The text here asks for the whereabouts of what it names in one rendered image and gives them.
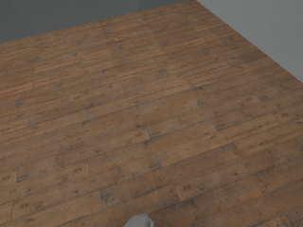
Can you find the left robot thigh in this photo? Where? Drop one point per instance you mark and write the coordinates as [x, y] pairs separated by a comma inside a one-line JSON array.
[[139, 221]]

